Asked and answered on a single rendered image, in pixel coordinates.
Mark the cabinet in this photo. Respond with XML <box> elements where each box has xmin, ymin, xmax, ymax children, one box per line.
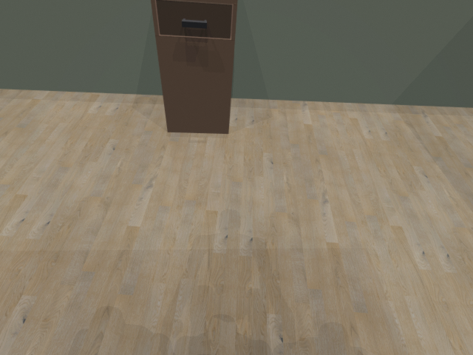
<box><xmin>151</xmin><ymin>0</ymin><xmax>238</xmax><ymax>134</ymax></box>

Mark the handle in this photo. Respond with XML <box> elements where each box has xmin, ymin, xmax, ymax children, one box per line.
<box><xmin>182</xmin><ymin>18</ymin><xmax>207</xmax><ymax>29</ymax></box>

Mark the drawer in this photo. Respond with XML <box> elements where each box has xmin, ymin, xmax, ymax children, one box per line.
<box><xmin>156</xmin><ymin>0</ymin><xmax>232</xmax><ymax>38</ymax></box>

